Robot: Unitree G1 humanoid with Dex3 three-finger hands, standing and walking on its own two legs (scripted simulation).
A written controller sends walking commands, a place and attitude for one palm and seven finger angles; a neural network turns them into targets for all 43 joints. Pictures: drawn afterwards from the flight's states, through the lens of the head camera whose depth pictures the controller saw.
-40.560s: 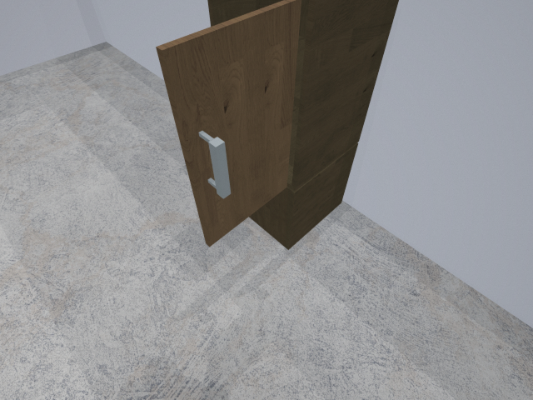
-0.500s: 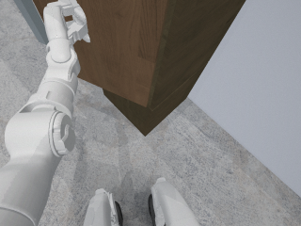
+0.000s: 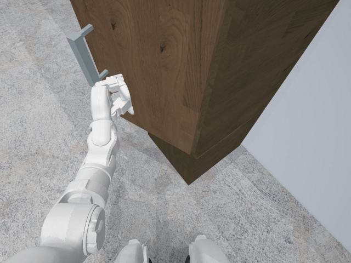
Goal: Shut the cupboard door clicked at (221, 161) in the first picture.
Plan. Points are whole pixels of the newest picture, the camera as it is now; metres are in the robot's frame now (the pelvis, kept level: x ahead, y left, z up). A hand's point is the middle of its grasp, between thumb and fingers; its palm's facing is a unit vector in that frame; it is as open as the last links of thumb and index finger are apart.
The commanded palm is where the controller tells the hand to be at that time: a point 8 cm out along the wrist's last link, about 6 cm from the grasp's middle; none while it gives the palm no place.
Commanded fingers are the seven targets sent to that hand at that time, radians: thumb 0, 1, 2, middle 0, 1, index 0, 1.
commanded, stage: pull the fist back off the door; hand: left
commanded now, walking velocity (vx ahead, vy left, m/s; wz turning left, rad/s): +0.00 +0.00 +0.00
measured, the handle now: (91, 58) +0.61 +0.18 +0.06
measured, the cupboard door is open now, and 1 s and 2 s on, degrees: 22 22 22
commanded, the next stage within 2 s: draw the hand back to the body in 0.06 s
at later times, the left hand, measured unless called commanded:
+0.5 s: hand (103, 118) +0.39 +0.12 +0.11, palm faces +0.07 -1.00 -0.04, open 3.1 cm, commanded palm +0.34 +0.17 +0.12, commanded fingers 0.00 0.90 0.90 -1.30 -1.50 -1.30 -1.50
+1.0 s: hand (8, 173) +0.27 +0.21 +0.17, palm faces +0.21 -0.94 -0.26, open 3.5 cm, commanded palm +0.22 +0.26 +0.19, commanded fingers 0.00 0.90 0.90 -0.69 -0.84 -0.69 -0.84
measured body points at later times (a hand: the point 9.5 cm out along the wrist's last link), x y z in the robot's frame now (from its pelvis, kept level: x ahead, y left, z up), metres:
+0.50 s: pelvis +0.00 -0.01 +0.03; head +0.05 -0.03 +0.48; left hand +0.38 +0.17 +0.11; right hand +0.07 -0.25 -0.10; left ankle +0.00 +0.11 -0.66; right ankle -0.01 -0.10 -0.66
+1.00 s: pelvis +0.01 +0.01 +0.08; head -0.01 +0.00 +0.52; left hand +0.25 +0.26 +0.19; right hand +0.22 -0.20 +0.00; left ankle +0.00 +0.11 -0.66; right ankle -0.01 -0.10 -0.66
